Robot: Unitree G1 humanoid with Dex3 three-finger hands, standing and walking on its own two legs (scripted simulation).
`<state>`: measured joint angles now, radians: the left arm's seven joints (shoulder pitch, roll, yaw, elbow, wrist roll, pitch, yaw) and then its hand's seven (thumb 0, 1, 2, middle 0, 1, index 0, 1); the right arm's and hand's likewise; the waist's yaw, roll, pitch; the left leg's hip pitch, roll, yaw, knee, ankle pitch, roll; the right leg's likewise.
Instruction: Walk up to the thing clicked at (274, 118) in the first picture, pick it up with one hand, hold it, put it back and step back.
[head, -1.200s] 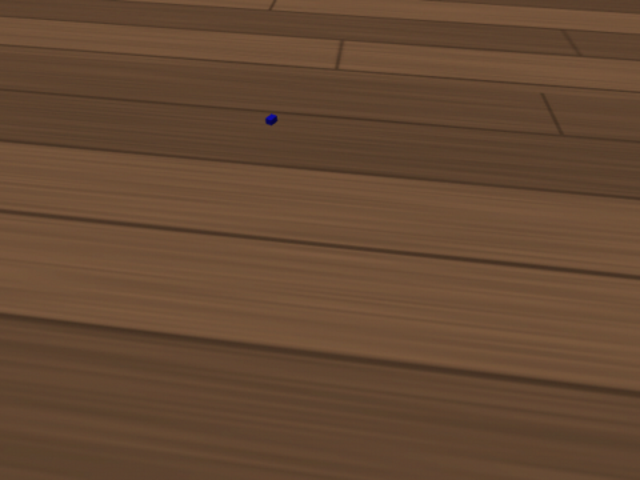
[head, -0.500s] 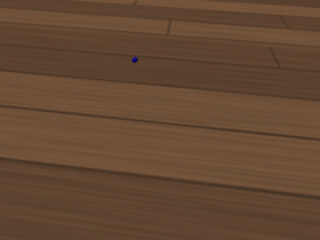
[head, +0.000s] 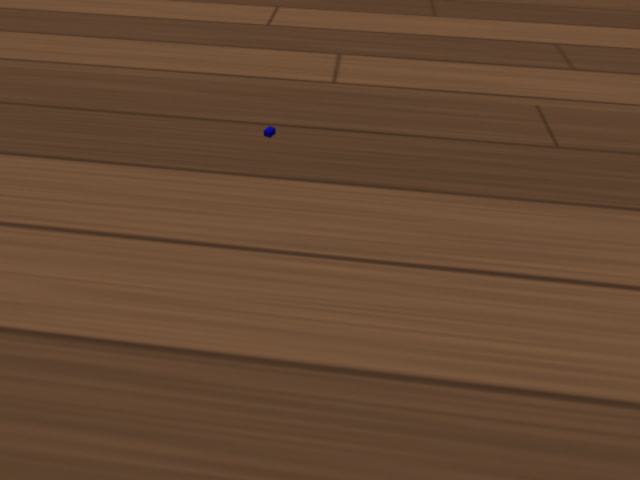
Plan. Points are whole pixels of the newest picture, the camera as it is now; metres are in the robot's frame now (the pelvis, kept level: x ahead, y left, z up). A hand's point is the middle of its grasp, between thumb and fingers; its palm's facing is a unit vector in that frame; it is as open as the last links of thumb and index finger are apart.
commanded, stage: walk up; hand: left
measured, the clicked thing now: (269, 132) +2.03 +0.27 -0.76
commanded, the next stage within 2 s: none
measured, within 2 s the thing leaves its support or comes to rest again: neither
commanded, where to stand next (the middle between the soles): +1.60 +0.00 m, yaw +0 degrees
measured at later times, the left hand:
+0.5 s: hand out of the picture +0.16 +0.23 -0.14, palm faces +0.05 -0.92 -0.39, open 7.4 cm
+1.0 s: hand (212, 251) +0.57 +0.22 -0.13, palm faces -0.06 -0.92 -0.40, open 7.4 cm
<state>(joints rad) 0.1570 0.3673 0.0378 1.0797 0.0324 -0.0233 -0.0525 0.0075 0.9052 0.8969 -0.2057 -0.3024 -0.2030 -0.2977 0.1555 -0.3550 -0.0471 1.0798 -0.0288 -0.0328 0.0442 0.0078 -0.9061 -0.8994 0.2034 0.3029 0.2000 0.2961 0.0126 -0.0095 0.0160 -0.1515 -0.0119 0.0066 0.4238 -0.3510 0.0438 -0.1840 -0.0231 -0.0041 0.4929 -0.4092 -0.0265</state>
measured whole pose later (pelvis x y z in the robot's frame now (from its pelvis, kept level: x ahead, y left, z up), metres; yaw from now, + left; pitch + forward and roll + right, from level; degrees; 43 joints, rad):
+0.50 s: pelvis +0.17 -0.06 -0.01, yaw +2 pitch -2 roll -2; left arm 0.34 0.42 0.07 0.98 0.02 -0.09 -0.07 0.01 0.90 0.90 -0.21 -0.30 -0.20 -0.30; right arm 0.16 -0.44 -0.08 0.97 -0.03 -0.02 0.11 0.01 -0.91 -0.90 0.20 0.30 0.20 0.30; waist 0.05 0.06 0.05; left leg -0.55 0.07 -0.02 0.70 -0.14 -0.01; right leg 0.07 0.01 -0.16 0.28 -0.32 -0.01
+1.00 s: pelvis +0.47 -0.06 -0.02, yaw +1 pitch -2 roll +3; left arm 0.21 0.45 0.06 0.91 0.02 -0.07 -0.11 0.01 0.91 0.90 -0.20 -0.30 -0.20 -0.30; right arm 0.33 -0.44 -0.07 0.90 -0.01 -0.08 0.07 0.01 -0.90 -0.90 0.20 0.30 0.20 0.30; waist -0.04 -0.01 0.04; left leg -0.01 0.03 0.10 0.44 -0.39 -0.02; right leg -0.51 -0.13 -0.03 0.62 -0.10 -0.01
